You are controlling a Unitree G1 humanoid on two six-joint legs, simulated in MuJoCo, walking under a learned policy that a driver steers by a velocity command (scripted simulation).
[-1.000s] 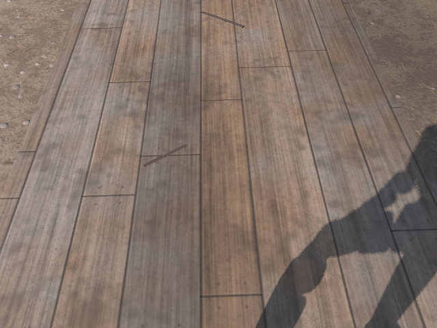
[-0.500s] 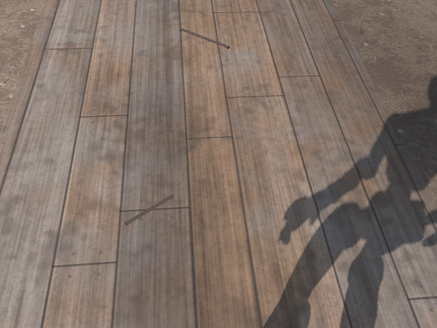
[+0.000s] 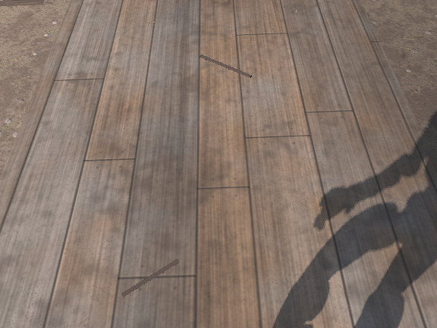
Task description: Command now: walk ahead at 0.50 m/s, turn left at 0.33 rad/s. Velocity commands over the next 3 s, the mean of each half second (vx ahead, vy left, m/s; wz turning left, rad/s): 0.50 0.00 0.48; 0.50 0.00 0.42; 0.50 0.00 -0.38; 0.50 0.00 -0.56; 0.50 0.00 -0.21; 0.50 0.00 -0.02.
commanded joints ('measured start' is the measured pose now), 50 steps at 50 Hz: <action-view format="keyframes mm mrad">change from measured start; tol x32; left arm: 1 31 81 18 -14 10 -20 3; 40 -255 129 19 -229 -13 -16 9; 50 95 163 30 -143 -16 -3 -17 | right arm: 1 45 -47 -25 -46 2 16 -5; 15 -330 -12 -9 -234 -13 26 60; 21 108 -224 -112 -179 -9 43 45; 50 -66 -150 -27 -286 -27 -17 -1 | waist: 1 -4 -122 -47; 16 65 -77 72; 23 -114 115 -400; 44 -5 107 -66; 47 37 -395 -356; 50 67 -84 -56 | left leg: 1 -152 101 -65 -8 86 6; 15 -329 49 85 -520 348 18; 20 156 -112 185 -597 215 128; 23 847 305 -792 -877 76 412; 31 219 107 -249 -951 488 261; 43 333 123 -314 -779 335 143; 45 312 47 -241 -542 531 96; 47 -216 -149 -71 38 -196 -21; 50 -364 -15 -64 79 -40 -7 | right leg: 1 155 -281 244 -294 81 -133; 15 414 -309 -83 -257 385 -87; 20 370 -281 -148 242 929 -20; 21 138 -237 -148 540 637 27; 22 -334 4 -73 946 -317 98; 23 -452 13 193 1041 -416 69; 37 -197 -41 148 137 242 115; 45 126 -72 169 25 132 -37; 47 643 -392 856 -110 -122 -293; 50 351 -292 679 -190 -216 -204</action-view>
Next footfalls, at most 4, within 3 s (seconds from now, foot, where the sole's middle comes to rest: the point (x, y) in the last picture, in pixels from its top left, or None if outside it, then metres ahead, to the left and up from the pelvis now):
0.42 left None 0.37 0.16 -0.77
0.90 right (212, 259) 0.70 0.08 -0.77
1.36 left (125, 231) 0.81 0.38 -0.77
1.86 right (193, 160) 1.13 0.15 -0.77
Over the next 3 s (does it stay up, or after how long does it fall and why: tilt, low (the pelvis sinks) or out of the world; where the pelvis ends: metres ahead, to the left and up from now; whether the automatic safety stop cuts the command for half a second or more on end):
stays up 1.60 0.17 -0.01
